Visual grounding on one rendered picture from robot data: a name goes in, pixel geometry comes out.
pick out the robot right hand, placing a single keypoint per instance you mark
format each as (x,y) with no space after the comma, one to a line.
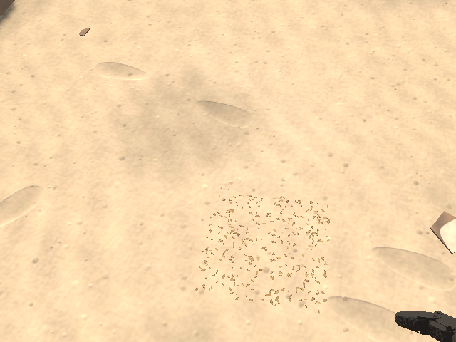
(438,325)

